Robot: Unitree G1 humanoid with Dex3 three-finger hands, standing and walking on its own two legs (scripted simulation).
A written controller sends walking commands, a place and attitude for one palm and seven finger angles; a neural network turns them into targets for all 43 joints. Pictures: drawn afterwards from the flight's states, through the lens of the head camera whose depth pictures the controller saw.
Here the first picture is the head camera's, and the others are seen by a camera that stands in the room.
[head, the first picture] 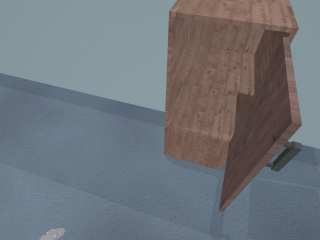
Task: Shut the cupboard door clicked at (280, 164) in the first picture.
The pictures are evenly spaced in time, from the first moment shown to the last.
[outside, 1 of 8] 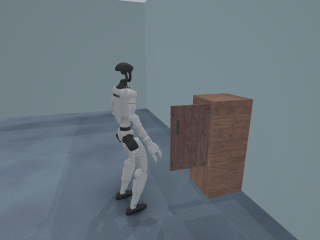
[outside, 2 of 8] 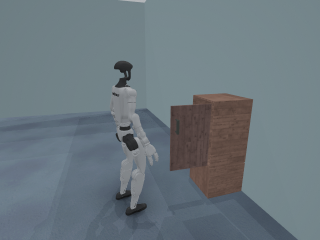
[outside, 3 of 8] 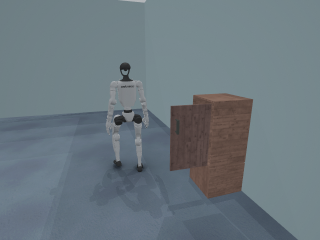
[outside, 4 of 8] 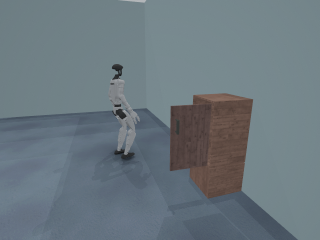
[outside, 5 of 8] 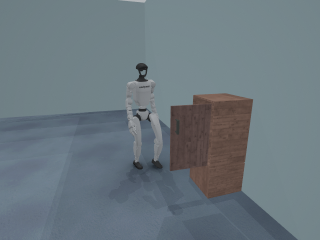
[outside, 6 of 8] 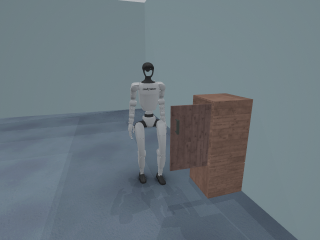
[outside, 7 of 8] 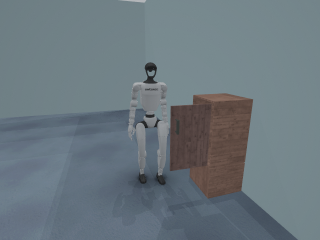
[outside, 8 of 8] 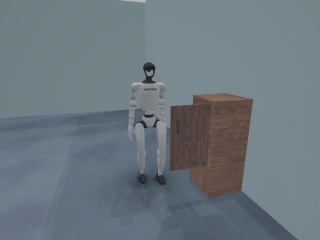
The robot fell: no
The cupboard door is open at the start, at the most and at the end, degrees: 88 88 88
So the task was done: no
